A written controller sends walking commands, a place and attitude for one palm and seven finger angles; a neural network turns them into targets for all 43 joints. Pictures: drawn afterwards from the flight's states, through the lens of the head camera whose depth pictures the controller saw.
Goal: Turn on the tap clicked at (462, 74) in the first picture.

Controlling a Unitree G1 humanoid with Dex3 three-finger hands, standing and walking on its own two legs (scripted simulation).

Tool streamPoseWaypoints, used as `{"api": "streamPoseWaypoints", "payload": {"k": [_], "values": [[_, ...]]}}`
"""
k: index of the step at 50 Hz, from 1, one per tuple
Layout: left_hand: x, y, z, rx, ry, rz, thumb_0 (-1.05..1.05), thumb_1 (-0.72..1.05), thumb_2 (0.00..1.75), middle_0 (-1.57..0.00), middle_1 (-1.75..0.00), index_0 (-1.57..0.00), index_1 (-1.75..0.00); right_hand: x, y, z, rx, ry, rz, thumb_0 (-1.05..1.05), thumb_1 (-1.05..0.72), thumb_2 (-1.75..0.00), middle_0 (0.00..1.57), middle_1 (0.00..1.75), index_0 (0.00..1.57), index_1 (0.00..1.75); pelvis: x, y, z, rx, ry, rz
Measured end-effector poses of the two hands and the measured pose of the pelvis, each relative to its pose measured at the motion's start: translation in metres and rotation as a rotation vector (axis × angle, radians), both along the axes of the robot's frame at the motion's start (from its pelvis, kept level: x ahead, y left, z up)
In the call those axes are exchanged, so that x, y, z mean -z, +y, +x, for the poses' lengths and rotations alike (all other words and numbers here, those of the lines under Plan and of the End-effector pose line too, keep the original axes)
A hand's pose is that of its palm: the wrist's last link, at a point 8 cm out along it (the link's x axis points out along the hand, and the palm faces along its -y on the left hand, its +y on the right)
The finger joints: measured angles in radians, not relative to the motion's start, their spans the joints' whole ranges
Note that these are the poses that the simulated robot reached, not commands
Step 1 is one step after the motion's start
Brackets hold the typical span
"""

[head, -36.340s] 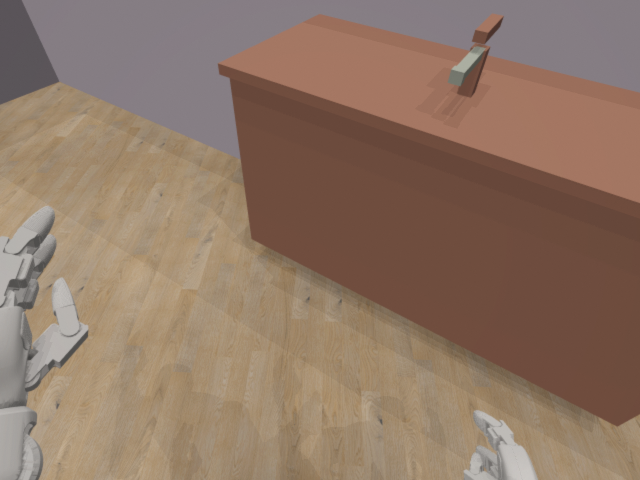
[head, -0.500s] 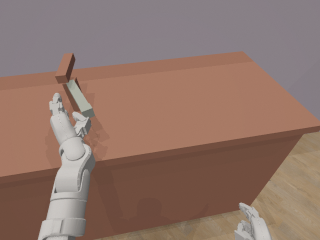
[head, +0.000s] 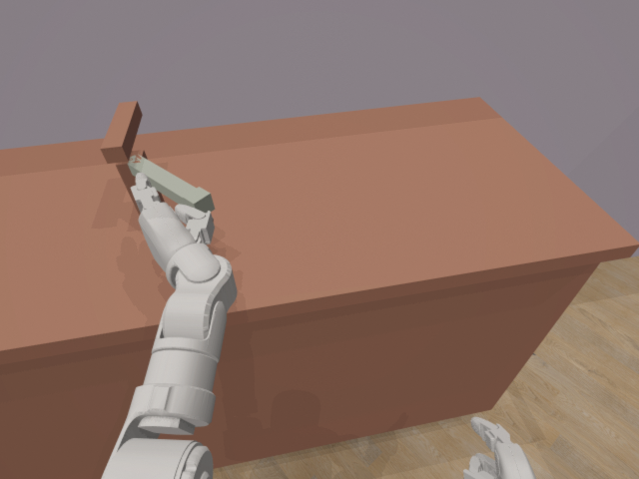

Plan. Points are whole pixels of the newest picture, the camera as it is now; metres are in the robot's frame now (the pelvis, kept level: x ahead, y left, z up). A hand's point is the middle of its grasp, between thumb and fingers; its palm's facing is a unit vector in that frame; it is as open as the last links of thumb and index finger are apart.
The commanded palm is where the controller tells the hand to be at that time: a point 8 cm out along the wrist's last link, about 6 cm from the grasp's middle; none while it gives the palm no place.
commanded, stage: push the lever round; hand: left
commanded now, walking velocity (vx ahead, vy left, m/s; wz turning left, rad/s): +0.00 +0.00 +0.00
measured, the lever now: (199, 203) +0.42 +0.20 +0.15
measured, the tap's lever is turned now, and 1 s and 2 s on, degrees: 41 67 77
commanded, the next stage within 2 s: lift the hand up off the lever in 1.14 s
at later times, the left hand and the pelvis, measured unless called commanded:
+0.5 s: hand (226, 207) +0.42 +0.16 +0.15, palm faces +0.77 -0.64 -0.08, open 7.6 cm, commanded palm +0.38 +0.17 +0.14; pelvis +0.00 -0.01 -0.01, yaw +0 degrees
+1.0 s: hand (245, 188) +0.46 +0.14 +0.15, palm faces +0.78 -0.61 -0.12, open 7.6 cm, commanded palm +0.41 +0.16 +0.14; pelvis +0.00 -0.01 -0.01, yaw +0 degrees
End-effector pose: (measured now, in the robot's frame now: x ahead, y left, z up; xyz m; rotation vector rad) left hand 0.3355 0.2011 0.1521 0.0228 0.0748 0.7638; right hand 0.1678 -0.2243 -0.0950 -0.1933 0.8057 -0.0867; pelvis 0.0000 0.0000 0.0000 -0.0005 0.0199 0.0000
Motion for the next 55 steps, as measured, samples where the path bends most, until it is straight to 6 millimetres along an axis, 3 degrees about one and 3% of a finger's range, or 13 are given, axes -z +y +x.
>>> {"api": "streamPoseWaypoints", "payload": {"k": [31, 55], "values": [[-0.001, -0.029, 0.040, -0.132, 0.075, 0.006, 0.00, 0.94, 0.93, -0.15, -0.15, -0.15, -0.15, 0.022, -0.015, -0.026, 0.002, 0.110, 0.005, 0.01, -0.90, -0.90, 0.20, 0.30, 0.20, 0.30, 0.008, -0.007, 0.000, -0.006, 0.073, 0.000], [-0.003, -0.042, 0.076, -0.154, 0.096, 0.022, 0.00, 0.94, 0.93, -0.15, -0.15, -0.15, -0.15, 0.040, -0.035, -0.075, 0.061, 0.236, -0.005, 0.01, -0.90, -0.90, 0.20, 0.30, 0.20, 0.30, 0.013, -0.012, 0.003, 0.002, 0.135, 0.002]]}}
